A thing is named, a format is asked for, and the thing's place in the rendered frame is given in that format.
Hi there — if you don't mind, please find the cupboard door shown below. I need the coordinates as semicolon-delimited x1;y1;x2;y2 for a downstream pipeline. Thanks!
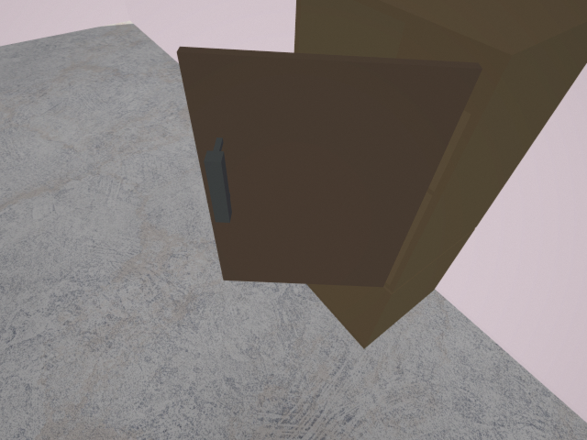
177;47;482;287

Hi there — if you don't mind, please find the handle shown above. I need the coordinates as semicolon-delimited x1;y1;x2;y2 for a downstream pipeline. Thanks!
204;137;232;223

